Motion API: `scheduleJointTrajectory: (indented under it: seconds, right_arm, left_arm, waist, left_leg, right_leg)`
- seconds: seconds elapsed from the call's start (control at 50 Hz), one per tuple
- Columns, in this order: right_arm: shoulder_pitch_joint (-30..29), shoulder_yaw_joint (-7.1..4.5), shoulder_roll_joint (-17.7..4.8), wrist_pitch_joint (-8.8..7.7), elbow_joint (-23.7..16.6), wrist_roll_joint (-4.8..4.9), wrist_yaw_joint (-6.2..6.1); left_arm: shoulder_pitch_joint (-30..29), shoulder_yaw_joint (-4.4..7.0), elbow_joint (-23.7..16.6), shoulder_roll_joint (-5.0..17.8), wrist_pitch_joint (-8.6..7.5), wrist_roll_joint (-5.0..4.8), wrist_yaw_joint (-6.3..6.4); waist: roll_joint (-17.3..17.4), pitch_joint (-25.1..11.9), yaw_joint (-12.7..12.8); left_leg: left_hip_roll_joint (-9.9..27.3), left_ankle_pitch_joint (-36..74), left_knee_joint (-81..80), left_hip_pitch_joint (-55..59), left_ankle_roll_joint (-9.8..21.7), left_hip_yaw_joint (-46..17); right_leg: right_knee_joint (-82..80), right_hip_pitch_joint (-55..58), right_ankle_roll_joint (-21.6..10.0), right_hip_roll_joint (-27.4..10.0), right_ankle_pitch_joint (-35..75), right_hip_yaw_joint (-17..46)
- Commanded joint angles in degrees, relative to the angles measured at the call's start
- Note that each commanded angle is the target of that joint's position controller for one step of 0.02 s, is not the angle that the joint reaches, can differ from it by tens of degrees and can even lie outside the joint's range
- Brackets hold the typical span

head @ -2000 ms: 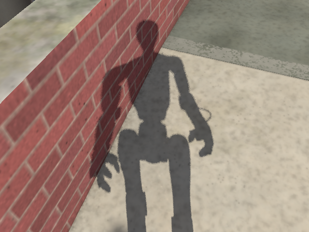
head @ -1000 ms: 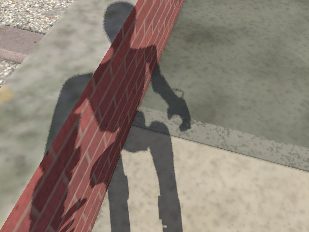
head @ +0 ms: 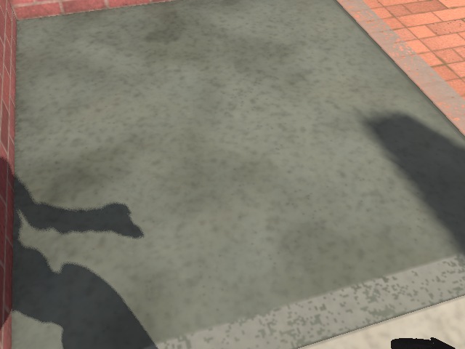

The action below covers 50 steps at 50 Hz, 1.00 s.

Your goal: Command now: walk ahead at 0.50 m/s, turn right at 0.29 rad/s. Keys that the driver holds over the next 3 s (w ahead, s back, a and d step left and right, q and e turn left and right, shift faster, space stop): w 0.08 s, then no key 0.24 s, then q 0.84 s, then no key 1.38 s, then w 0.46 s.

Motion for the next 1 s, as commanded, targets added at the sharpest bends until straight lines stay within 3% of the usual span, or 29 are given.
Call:
scheduleJointTrajectory:
  seconds: [0.02, 0.06, 0.08, 0.1, 0.16, 0.2, 0.24, 0.3, 0.32, 0.36, 0.38, 0.4, 0.42, 0.44, 0.46, 0.48, 0.5, 0.54, 0.6, 0.72, 0.82, 0.84, 0.86, 0.88, 0.9, 0.92, 0.94, 0.96, 1.0]
  right_arm:
    - [5.9, -2.53, -6.8, -0.97, 0.6, 0.44, -0.84]
    - [6.5, -1.8, -4.7, -2.16, 3.1, 0.3, -0.46]
    - [8.3, -1.51, -3.8, -2.89, 4.4, 0.43, -0.12]
    - [8.4, -1.79, -5.1, -3.3, 5.0, 0.43, -0.28]
    - [11.5, -1.82, -5.8, -3.58, 6.5, 0.58, -0.57]
    - [12.4, -1.74, -6.0, -2.75, 7.0, 0.91, -0.9]
    - [14.6, -1.53, -5.6, -1.55, 7.8, 1.11, -0.93]
    - [19.4, -1.89, -6.6, -0.37, 9.9, 0.83, -0.97]
    - [19.6, -2.13, -7.5, -0.13, 10.0, 0.77, -0.98]
    - [19.6, -2.16, -8.1, 0.15, 10.4, 1.07, -0.75]
    - [18.9, -2.42, -8.8, -0.09, 10.1, 1.74, -0.66]
    - [20.9, -1.33, -4.5, -0.48, 7.5, 2.49, -0.36]
    - [24.4, 0.13, -1.0, 0.03, 6.3, 3.99, -0.45]
    - [16.5, -2.56, -8.7, 1.52, 6.4, 1.88, -0.79]
    - [11.4, -2.57, -7.4, 1.97, 4.7, 1.27, -0.74]
    - [10.5, -2.45, -6.2, 2.24, 4.6, 0.95, -0.79]
    - [12.0, -2.71, -5.8, 2.97, 5.4, 0.57, -0.8]
    - [16.5, -2.79, -4.3, 4.58, 7.2, 0.44, -1.18]
    - [13.9, -3.27, -4.8, 5.8, 5.1, 0.72, -0.68]
    - [4.5, -2.69, -4.2, 6.53, -0.9, 0.42, 1.77]
    - [5.5, -3.38, -5.8, 5.77, -3.5, 1.06, 2.62]
    - [8.6, -3.48, -5.7, 5.22, -2.8, 0.97, 2.67]
    - [11.8, -3.96, -7.2, 4.41, -1.5, 0.58, 2.32]
    - [13.5, -4.91, -12.0, 3.75, -2.3, -0.1, 1.54]
    - [12.6, -5.81, -16.8, 3.8, -5.0, 0.62, 0.47]
    - [13.9, -7.07, -18.2, 4.59, -4.9, 0.4, -0.96]
    - [11.3, -5.81, -14.4, 4.97, -4.9, 0.28, -1.69]
    - [6.8, -4.89, -11.8, 5.07, -5.5, 0.49, -1.8]
    - [4.0, -4.31, -9.8, 4.64, -6.2, 0.83, -1.57]
  left_arm:
    - [-5.6, 0.63, -6.6, 3.2, -1.24, 2.83, -0.66]
    - [-4.2, 0.37, -6.1, 2.6, -0.29, 1.73, -1.37]
    - [-5.0, 0.12, -5.5, 2.1, 0.11, 1.44, -1.53]
    - [-3.6, -0.12, -5.4, 1.7, 0.57, 1.09, -1.72]
    - [-8.5, -0.48, -5.5, 1.7, 1.1, 0.84, -1.29]
    - [-12.8, -1.35, -6.4, 0.6, 1.47, 0.88, -1.33]
    - [-18.0, -2.75, -7.4, -1.9, 2.04, 0.27, -1.81]
    - [-21.9, -3.28, -8.3, -2.5, 2.34, -0.38, -1.39]
    - [-20.7, -3.11, -8.4, -1.9, 2.18, -0.52, -0.96]
    - [-13.6, -2.54, -6.3, -1.0, 1.02, -0.23, 0.02]
    - [-8.3, -1.96, -5.3, 0.6, 0.01, 0.55, 0.8]
    - [-1.9, -0.62, -5.3, 6.1, -0.45, 2.12, 1.33]
    - [-1.8, 0.06, -6.3, 9.1, 0.38, 0.01, 1.63]
    - [-1.5, 0.38, -6.1, 7.6, 1.59, -1.58, 2.51]
    - [-6.7, -0.84, -5.9, 4.7, 1.63, -1.25, 2.99]
    - [-9.7, -1.57, -5.8, 2.2, 1.55, -1.24, 3.08]
    - [-11.6, -1.88, -5.9, 1.0, 1.46, -1.15, 3.33]
    - [-13.5, -1.89, -6.4, 0.6, 1.25, -0.01, 3.59]
    - [-13.8, -1.35, -6.3, 1.7, 1.09, 0.85, 3.34]
    - [-11.8, 0.29, -6.6, 5.4, 2.11, 0.8, 3.49]
    - [-12.0, 1.26, -6.7, 7.5, 3.06, 0.83, 2.7]
    - [-12.5, 1.38, -6.4, 7.6, 3.43, 0.38, 2.62]
    - [-9.3, 1.37, -5.2, 6.3, 3.99, 0.76, 2.54]
    - [-7.5, 0.59, -6.5, 2.7, 4.59, 1.07, 1.94]
    - [-9.1, 0.01, -9.2, 0.9, 4.91, 0.82, 1.92]
    - [-15.1, -0.07, -10.8, 2.7, 4.75, 0.62, 1.95]
    - [-17.8, 0.28, -10.8, 4.0, 4.04, 0.39, 1.73]
    - [-17.5, 0.47, -9.7, 3.8, 3.33, -0.07, 1.59]
    - [-13.9, 0.67, -7.5, 4.2, 3.13, 0.78, 1.16]
  waist:
    - [2.8, 4.2, -1.9]
    - [5.8, 2.8, 1.1]
    - [6.0, 3.0, 0.6]
    - [8.6, 1.5, 2.1]
    - [6.1, 2.3, 1.2]
    - [7.4, 1.8, 0.4]
    - [9.3, 1.0, -2.2]
    - [10.6, 1.6, -4.9]
    - [11.7, 0.9, -4.1]
    - [8.8, -2.5, -0.3]
    - [6.8, -5.8, 3.0]
    - [-3.0, -15.2, 3.6]
    - [-12.0, -24.1, 3.0]
    - [-2.6, -19.0, 5.5]
    - [-1.8, -8.9, 2.6]
    - [-1.8, -2.7, 0.4]
    - [-3.4, 0.3, -1.7]
    - [-3.1, -0.7, -4.1]
    - [-3.8, -1.3, -4.6]
    - [-4.2, -0.8, -1.8]
    - [-4.9, -1.7, -1.8]
    - [-3.3, -2.0, -3.5]
    - [2.9, -1.7, -3.6]
    - [17.3, 0.2, -3.0]
    - [18.5, 2.1, -2.5]
    - [18.9, -0.2, -7.0]
    - [14.3, 2.5, -5.6]
    - [11.8, 2.8, -3.0]
    - [9.2, -0.7, -1.1]
  left_leg:
    - [19.5, -13.0, -32.0, 20.5, 7.7, -41.4]
    - [13.3, 3.8, -31.6, 15.7, 5.0, -24.6]
    - [10.8, 13.4, -31.5, 14.8, 3.6, -18.6]
    - [11.5, 20.6, -32.0, 16.7, 4.9, -17.5]
    - [11.7, 42.9, -32.4, 20.4, 5.8, -10.5]
    - [10.0, 46.5, -32.6, 22.9, 4.7, -6.5]
    - [8.3, 45.9, -32.3, 25.4, 3.8, -3.8]
    - [10.0, 54.6, -28.8, 29.4, 3.3, -3.4]
    - [11.4, 57.6, -26.6, 30.1, 3.1, -4.3]
    - [10.8, 64.9, -17.3, 30.8, 2.1, -5.2]
    - [9.9, 58.0, -10.1, 26.0, 0.5, -4.6]
    - [6.8, 29.6, 3.7, 13.7, -1.8, -3.4]
    - [-1.3, -14.2, 20.4, 1.7, -3.3, -4.0]
    - [-0.5, -11.1, 25.8, -2.0, -3.4, -7.4]
    - [1.3, -6.8, 26.2, -3.7, -3.6, -8.0]
    - [2.5, -3.9, 23.4, -2.6, -4.1, -7.7]
    - [3.3, -1.0, 21.8, 0.3, -5.1, -7.5]
    - [1.8, 3.2, 24.7, 5.3, -6.4, -5.6]
    - [2.0, 5.0, 23.9, 3.4, -7.2, -5.5]
    - [3.7, 4.6, 9.3, 2.0, -6.3, -3.6]
    - [2.0, 2.6, -6.3, 11.6, -3.4, 0.4]
    - [1.0, 7.2, -13.4, 17.1, -2.5, 1.3]
    - [0.8, 9.6, -21.6, 21.6, -2.0, -3.0]
    - [14.0, 12.5, -28.2, 24.5, 1.0, -22.3]
    - [21.9, 20.1, -29.0, 27.0, 6.8, -37.0]
    - [21.8, 11.5, -32.7, 24.4, 11.3, -38.1]
    - [18.2, 6.2, -33.3, 21.4, 9.5, -33.6]
    - [13.9, 8.8, -32.4, 19.6, 7.1, -28.1]
    - [9.8, 20.6, -28.9, 19.9, 5.5, -22.0]
  right_leg:
    - [22.2, -30.3, -1.3, -5.2, 10.9, -2.3]
    - [18.9, -25.0, -0.2, -6.1, 11.0, -1.9]
    - [17.3, -22.9, -0.1, -6.0, 11.1, -2.5]
    - [17.3, -23.6, 0.8, -4.5, 10.9, -3.7]
    - [11.9, -26.0, 2.2, -4.5, 11.8, -5.7]
    - [2.4, -25.0, 3.2, -5.8, 13.8, -9.8]
    - [-7.1, -21.3, 3.8, -6.1, 14.9, -13.9]
    - [-15.7, -17.3, 2.8, -4.8, 13.8, -16.8]
    - [-17.9, -14.8, 1.8, -4.3, 12.6, -16.8]
    - [-25.4, -5.2, -0.4, -1.6, 14.5, -16.7]
    - [-30.5, 5.7, -1.6, -4.4, 22.0, -13.5]
    - [-27.3, 23.6, -5.4, -21.6, 40.6, 3.0]
    - [-31.5, 33.4, -15.8, -36.2, 50.0, 22.1]
    - [-34.9, 24.9, -16.0, -32.2, 39.5, 20.1]
    - [-37.2, 16.0, -13.8, -29.5, 36.1, 12.3]
    - [-39.7, 8.7, -10.5, -26.2, 34.7, 5.7]
    - [-41.6, 3.1, -7.9, -23.2, 33.5, -0.1]
    - [-42.7, -3.0, -6.9, -20.8, 32.8, -6.8]
    - [-45.2, -3.7, -8.1, -21.6, 22.8, -9.5]
    - [-45.4, 0.7, -7.1, -24.5, 11.3, -12.1]
    - [-40.5, 0.8, -4.2, -25.1, 9.1, -14.8]
    - [-36.5, -1.3, -2.0, -23.9, 10.2, -17.1]
    - [-28.5, -4.2, 1.5, -20.6, 7.7, -20.7]
    - [-14.0, -14.7, 5.8, -14.6, -3.2, -24.5]
    - [-5.5, -27.9, 8.6, -6.9, -11.2, -18.7]
    - [0.6, -29.3, 7.9, -6.7, -9.3, -12.5]
    - [3.1, -29.2, 7.6, -8.1, -1.9, -9.7]
    - [2.7, -26.9, 7.3, -8.6, 4.3, -8.8]
    - [4.6, -22.9, 7.4, -6.9, 9.5, -9.4]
